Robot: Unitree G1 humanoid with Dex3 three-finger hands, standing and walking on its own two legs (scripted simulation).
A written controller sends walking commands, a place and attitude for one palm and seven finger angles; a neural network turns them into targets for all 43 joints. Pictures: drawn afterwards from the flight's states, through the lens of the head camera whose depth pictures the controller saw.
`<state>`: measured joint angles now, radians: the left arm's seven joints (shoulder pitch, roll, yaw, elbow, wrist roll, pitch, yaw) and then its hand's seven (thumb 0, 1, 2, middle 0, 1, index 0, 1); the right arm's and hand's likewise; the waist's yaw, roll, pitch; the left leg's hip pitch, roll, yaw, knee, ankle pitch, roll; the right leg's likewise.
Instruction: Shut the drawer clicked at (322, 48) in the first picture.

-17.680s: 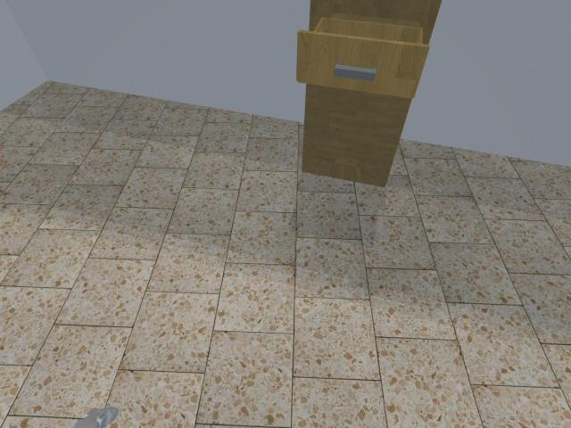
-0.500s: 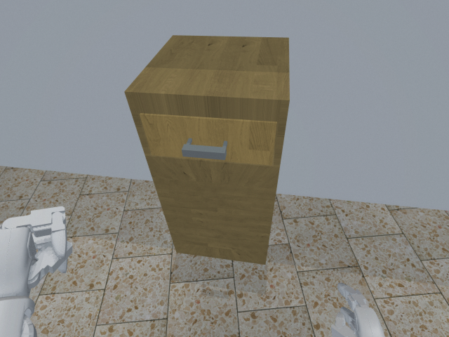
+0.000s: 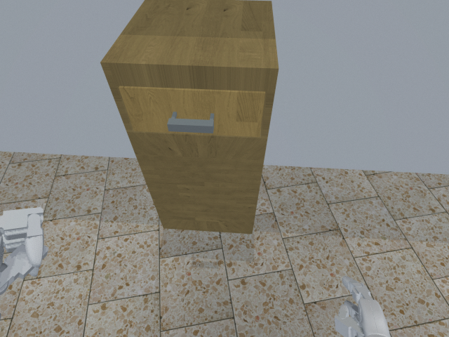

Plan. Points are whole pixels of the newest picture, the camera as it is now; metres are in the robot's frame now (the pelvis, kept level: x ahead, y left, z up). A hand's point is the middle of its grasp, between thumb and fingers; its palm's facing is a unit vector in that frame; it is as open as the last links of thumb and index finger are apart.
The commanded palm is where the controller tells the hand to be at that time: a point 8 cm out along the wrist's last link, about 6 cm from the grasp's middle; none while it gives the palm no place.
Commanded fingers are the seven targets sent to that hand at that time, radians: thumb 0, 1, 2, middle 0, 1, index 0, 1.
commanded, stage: step back with the hand held close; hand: left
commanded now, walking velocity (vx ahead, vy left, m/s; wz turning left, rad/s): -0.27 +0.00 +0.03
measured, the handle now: (192, 120) +0.66 +0.14 -0.03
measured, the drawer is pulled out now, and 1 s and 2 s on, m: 0.00 0.00 0.00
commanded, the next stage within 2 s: stop stepping back and stand still in 0.90 s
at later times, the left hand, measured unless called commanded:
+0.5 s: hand (12, 312) +0.12 +0.24 +0.16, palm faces +0.40 -0.75 -0.52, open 3.2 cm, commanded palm +0.05 +0.27 +0.18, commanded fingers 0.00 0.90 0.90 -1.40 -1.60 -1.40 -1.60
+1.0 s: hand out of the picture +0.05 +0.21 +0.17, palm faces +0.33 -0.85 -0.42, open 3.2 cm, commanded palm -0.02 +0.26 +0.18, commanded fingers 0.00 0.90 0.90 -1.40 -1.60 -1.40 -1.60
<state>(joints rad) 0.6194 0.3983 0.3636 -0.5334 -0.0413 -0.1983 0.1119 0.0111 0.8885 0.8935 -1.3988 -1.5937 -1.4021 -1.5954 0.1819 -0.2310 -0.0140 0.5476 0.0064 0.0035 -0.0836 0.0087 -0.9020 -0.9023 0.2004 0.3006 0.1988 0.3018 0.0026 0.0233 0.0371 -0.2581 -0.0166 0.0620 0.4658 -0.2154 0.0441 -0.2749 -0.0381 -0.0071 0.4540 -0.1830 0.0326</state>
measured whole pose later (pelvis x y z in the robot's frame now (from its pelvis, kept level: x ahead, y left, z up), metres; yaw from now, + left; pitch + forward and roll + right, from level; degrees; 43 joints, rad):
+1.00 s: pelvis -0.15 -0.02 -0.01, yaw -1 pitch +3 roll -4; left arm 0.56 0.39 0.36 -0.61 -0.04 -0.32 0.12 0.01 0.89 0.89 -1.40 -1.59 -1.41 -1.60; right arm 0.13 -0.16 0.01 0.66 -0.03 -0.13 -0.06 0.01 -0.90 -0.90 0.20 0.30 0.20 0.30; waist 0.03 0.01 0.02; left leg -0.54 0.08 0.03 0.47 -0.03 0.00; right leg -0.15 0.06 0.04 0.47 -0.36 0.01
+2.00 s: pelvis -0.20 +0.03 -0.01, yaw -1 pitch +1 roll -1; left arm 0.47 0.39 0.23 -0.20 0.02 -0.12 0.06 0.00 0.89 0.89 -1.39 -1.58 -1.39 -1.58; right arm 0.21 -0.22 0.00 0.69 0.00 -0.08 0.00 0.00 -0.90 -0.90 0.20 0.30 0.20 0.30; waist -0.01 0.06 -0.02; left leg -0.38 0.04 0.04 0.63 -0.28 0.00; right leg -0.30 -0.02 -0.11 0.59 -0.27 -0.02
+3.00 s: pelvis -0.19 +0.02 +0.00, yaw +0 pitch -2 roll +0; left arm 0.27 0.12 0.02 1.15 0.01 -0.01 0.03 0.00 0.91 0.89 -0.20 -0.30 -0.20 -0.30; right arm 0.32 -0.10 -0.01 1.16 -0.02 0.01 -0.04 0.00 -0.91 -0.90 0.20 0.30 0.20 0.30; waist -0.02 0.02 0.06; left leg -0.21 0.04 0.06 0.44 -0.20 -0.01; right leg -0.15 -0.02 -0.12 0.43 -0.26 -0.02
